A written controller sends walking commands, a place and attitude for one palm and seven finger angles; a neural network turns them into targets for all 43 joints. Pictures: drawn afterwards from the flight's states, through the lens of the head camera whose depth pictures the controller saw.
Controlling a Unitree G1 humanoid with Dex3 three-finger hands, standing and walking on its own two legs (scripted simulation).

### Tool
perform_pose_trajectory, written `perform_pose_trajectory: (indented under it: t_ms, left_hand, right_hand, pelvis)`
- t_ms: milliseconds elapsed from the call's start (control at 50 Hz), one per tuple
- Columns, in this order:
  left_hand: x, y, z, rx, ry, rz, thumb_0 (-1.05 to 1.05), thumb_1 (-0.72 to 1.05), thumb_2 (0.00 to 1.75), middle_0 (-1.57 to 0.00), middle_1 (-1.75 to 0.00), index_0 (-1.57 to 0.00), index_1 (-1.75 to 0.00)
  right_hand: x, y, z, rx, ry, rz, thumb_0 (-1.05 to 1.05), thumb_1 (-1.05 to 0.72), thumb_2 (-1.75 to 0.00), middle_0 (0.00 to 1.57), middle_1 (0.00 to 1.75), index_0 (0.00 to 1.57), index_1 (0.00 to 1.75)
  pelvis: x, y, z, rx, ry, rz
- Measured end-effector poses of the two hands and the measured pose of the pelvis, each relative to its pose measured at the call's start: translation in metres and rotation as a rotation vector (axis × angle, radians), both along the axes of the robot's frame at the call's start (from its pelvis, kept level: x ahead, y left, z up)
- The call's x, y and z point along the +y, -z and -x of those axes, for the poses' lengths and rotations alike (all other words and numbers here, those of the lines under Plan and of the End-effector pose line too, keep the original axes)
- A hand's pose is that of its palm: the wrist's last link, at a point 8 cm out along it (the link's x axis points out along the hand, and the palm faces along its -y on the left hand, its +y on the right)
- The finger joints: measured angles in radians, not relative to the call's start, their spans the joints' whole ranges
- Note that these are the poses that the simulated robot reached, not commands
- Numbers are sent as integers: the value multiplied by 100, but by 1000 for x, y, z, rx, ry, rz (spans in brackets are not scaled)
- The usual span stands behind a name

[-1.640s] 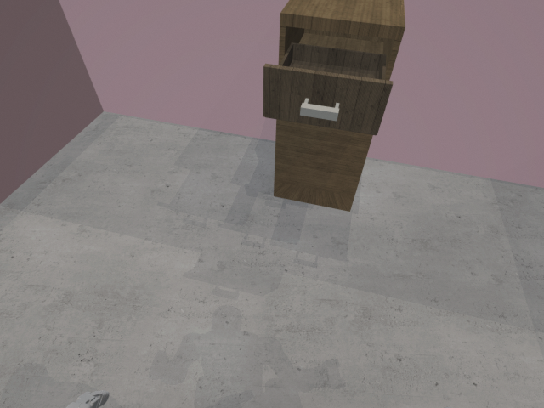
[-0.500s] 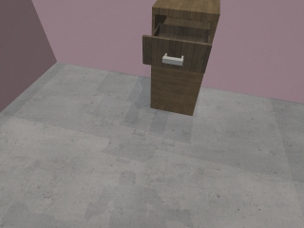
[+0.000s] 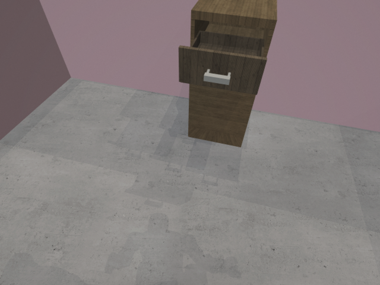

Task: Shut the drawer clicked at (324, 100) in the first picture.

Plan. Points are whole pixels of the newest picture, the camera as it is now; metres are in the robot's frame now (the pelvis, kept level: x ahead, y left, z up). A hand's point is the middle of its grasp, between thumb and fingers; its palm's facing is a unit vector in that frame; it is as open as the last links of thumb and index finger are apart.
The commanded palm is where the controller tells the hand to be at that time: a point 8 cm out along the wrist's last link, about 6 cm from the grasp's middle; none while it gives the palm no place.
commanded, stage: look at it before walking up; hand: left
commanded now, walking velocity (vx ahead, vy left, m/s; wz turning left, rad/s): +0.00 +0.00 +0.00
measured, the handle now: (217, 75) +0.88 -0.06 -0.03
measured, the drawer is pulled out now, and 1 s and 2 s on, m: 0.30 0.30 0.30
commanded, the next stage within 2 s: walk to a spot facing it in 0.10 s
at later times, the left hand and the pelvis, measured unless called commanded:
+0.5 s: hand out of the picture +0.06 +0.20 -0.18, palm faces -0.11 -0.96 -0.24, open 7.4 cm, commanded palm none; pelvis +0.03 -0.01 -0.01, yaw -8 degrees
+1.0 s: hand (145, 272) +0.19 +0.12 -0.17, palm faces -0.23 -0.95 -0.19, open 7.4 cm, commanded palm none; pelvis +0.19 -0.05 -0.01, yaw -20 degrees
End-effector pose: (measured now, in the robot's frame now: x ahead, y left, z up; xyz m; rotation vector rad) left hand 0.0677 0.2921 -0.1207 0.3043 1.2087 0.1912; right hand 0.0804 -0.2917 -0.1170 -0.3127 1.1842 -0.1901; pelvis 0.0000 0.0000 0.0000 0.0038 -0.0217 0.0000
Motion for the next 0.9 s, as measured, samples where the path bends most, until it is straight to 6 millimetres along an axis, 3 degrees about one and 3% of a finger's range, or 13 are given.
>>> perform_pose_trajectory:
  t_ms: [320, 480, 560, 620, 700, 800, 900]
  left_hand:
    - [-6, 5, 3, 24, -4, 10, 1, 91, 90, -20, -30, -20, -30]
    - [-40, 24, 11, 156, 33, 76, 1, 91, 90, -20, -30, -20, -30]
    - [-68, 27, -14, 165, 76, 89, 1, 91, 90, -20, -30, -20, -30]
    - [-87, 33, -33, 107, 82, 88, 1, 91, 90, -20, -30, -20, -30]
    - [-107, 27, -41, 114, 70, 99, 1, 91, 90, -20, -30, -20, -30]
    - [-125, 17, -53, 200, 124, 118, 1, 91, 90, -21, -30, -20, -30]
    - [-128, 15, -85, 229, 150, 121, 1, 91, 90, -21, -30, -20, -30]
  right_hand:
    - [5, 6, 9, 15, 23, -13, 1, -90, -89, 20, 29, 20, 30]
    - [19, 31, 50, 62, 163, -96, 1, -90, -89, 20, 29, 20, 30]
    - [13, 47, 77, 140, 241, -132, 1, -90, -89, 20, 30, 20, 30]
    - [3, 58, 85, 217, 265, -148, 1, -90, -89, 20, 30, 20, 30]
    - [-10, 45, 55, 187, 281, -146, 1, -91, -89, 20, 29, 20, 30]
    - [-25, 25, -16, 7, 312, -139, 1, -91, -90, 20, 29, 20, 30]
    - [-28, 15, -85, -116, 320, -144, 1, -91, -90, 20, 29, 20, 30]
  pelvis:
    - [0, 2, -5, -4, 28, 2]
    - [-11, 13, -27, 2, 132, -23]
    - [-28, 20, -43, -3, 178, -21]
    - [-43, 29, -56, -4, 183, -7]
    - [-56, 18, -75, -3, 213, -3]
    - [-61, 5, -104, 17, 276, -10]
    - [-61, 2, -141, 29, 318, -2]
